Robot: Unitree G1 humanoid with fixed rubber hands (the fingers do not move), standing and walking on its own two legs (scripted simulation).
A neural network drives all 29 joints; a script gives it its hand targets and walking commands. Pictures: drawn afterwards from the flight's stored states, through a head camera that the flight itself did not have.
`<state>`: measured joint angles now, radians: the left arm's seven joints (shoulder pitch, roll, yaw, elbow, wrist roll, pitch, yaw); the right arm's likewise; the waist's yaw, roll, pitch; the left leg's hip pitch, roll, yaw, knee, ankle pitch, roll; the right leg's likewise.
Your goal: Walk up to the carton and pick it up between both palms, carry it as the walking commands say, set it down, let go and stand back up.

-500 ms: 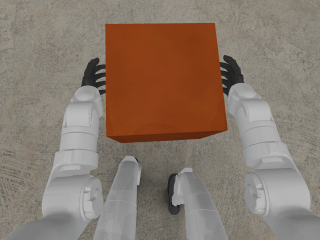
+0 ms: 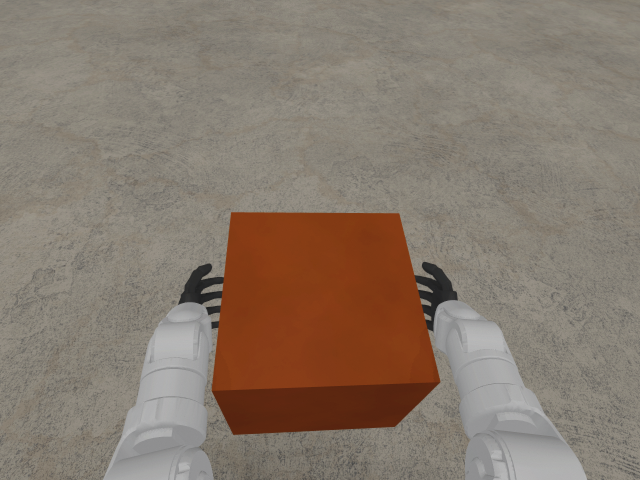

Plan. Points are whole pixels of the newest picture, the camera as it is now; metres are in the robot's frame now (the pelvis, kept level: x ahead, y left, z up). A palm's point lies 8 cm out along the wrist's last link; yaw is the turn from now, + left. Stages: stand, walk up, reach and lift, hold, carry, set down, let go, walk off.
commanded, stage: reach and lift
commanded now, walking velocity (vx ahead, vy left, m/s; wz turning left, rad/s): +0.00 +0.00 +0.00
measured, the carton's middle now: (316, 323) +0.36 +0.05 -0.05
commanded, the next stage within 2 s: hold in 1.96 s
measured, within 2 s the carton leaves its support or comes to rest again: neither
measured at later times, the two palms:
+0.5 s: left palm (189, 321) +0.28 +0.20 +0.06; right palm (468, 317) +0.32 -0.14 +0.07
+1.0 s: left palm (204, 308) +0.30 +0.19 +0.05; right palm (475, 325) +0.32 -0.15 +0.06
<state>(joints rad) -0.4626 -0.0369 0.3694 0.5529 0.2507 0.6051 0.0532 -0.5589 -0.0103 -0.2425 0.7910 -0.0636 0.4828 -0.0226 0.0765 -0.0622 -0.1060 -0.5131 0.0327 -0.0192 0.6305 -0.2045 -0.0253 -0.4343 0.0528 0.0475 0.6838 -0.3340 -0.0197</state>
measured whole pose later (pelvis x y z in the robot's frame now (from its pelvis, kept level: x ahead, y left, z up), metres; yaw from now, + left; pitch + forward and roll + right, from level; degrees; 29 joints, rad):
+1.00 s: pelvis +0.01 -0.01 +0.02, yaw +0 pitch -3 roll +1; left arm -0.32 -0.05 0.27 0.34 0.21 0.76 0.05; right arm -0.34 0.04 -0.20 0.48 -0.12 0.66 0.00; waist 0.04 -0.06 -0.07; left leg -0.25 0.03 -0.01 0.45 -0.16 -0.03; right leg -0.18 0.04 0.06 0.53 -0.29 -0.04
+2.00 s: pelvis +0.01 +0.00 +0.02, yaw +0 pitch -4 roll +1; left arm -0.29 -0.05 0.21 0.32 0.21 0.78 0.05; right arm -0.27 0.04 -0.20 0.38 -0.12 0.70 0.00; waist 0.03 -0.06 -0.07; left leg -0.24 0.03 -0.02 0.45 -0.15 -0.03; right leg -0.17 0.04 0.06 0.52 -0.28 -0.03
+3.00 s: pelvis +0.00 +0.00 +0.02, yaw +0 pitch -4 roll +0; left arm -0.29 -0.05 0.22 0.33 0.21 0.77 0.05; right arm -0.29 0.04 -0.20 0.40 -0.13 0.70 0.00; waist 0.03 -0.06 -0.07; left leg -0.24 0.03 -0.02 0.45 -0.15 -0.03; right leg -0.17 0.04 0.06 0.52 -0.28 -0.03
